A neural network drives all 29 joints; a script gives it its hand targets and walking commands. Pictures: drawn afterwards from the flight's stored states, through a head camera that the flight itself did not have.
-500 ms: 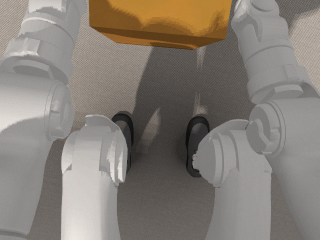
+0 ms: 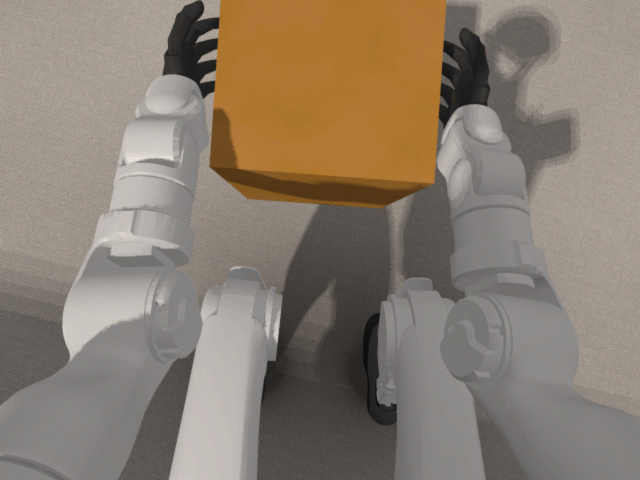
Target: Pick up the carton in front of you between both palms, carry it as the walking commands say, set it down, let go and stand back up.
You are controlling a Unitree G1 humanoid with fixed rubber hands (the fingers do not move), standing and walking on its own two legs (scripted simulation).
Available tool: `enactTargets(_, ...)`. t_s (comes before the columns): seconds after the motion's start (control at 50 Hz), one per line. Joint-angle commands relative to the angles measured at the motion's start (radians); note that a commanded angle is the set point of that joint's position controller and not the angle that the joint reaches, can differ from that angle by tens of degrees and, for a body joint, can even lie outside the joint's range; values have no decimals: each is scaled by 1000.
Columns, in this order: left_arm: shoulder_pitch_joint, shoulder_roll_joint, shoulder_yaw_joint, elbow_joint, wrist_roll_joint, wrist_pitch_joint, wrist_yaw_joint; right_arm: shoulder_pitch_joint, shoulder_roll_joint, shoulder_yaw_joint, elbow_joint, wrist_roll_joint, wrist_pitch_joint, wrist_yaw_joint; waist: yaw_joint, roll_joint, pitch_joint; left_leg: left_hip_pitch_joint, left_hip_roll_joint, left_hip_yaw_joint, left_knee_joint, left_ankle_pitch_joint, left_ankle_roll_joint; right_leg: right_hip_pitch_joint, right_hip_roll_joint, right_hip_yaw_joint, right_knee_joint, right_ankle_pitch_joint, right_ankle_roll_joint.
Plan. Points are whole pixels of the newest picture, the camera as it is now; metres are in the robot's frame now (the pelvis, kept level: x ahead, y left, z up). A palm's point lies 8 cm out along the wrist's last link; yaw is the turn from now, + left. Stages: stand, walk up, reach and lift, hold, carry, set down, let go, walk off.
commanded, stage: reach and lift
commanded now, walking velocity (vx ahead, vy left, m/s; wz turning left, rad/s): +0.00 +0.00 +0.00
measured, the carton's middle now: (323, 113) +0.53 +0.03 -0.14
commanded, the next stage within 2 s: none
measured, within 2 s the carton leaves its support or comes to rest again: neither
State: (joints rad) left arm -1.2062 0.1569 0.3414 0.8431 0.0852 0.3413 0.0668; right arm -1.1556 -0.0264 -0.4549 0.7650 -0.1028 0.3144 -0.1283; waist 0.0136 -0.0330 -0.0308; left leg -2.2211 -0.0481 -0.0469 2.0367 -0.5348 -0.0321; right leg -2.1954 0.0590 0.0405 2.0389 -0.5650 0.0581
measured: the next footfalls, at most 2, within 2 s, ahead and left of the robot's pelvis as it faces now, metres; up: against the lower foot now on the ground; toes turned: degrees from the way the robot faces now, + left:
none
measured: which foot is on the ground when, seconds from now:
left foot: down 0.00-1.00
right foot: down 0.00-1.00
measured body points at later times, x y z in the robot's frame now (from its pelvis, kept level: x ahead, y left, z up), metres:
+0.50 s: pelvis +0.01 +0.00 +0.12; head +0.25 +0.01 +0.50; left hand +0.49 +0.17 +0.06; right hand +0.49 -0.13 +0.07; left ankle +0.11 +0.12 -0.38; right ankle +0.11 -0.13 -0.38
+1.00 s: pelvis +0.06 +0.00 +0.26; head +0.18 +0.01 +0.69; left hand +0.44 +0.16 +0.22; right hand +0.45 -0.14 +0.23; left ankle +0.11 +0.12 -0.38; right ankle +0.11 -0.13 -0.38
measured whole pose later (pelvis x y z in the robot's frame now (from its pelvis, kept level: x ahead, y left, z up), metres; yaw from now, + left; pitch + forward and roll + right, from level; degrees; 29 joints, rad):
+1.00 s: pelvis +0.06 +0.00 +0.26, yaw +1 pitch +26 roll +0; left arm -0.58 -0.09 0.38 0.58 0.22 0.38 0.01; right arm -0.56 0.14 -0.40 0.55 -0.22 0.37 -0.04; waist 0.00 -0.02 -0.21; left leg -1.17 -0.03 -0.05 1.14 -0.42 -0.02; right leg -1.16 0.04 0.07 1.15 -0.44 0.02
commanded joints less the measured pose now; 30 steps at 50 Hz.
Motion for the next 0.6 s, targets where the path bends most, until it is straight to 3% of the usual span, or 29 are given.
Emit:
enactTargets(0.0,-571,-1105,-335,4,-50,9,-289,-663,965,363,4,15,16,269,-41,94,-921,556,-101,118,-279,116,14,446,117,-144,-267,111,-51)
enactTargets(0.06,-573,-1094,-267,27,1,11,-296,-671,971,319,17,-24,22,280,-28,83,-931,583,-103,116,-333,88,23,469,118,-137,-323,89,-54)
enactTargets(0.18,-551,-1114,-254,-7,37,23,-301,-674,1058,387,-11,6,43,300,28,25,-1075,702,-107,126,-418,116,37,600,124,-126,-411,107,-32)
enactTargets(0.26,-529,-1163,-326,-80,3,42,-312,-630,1109,459,-61,35,63,309,26,16,-1192,802,-109,127,-459,183,33,708,126,-124,-456,169,-25)
enactTargets(0.4,-423,-1249,-461,-174,-62,63,-316,-496,1160,562,-132,75,79,319,2,50,-1226,961,-115,112,-539,282,13,822,128,-113,-541,260,-26)
enactTargets(0.58,-250,-1290,-486,-176,-45,51,-295,-323,1188,601,-133,75,69,322,0,60,-1064,1101,-119,79,-685,282,12,931,126,-86,-686,254,-30)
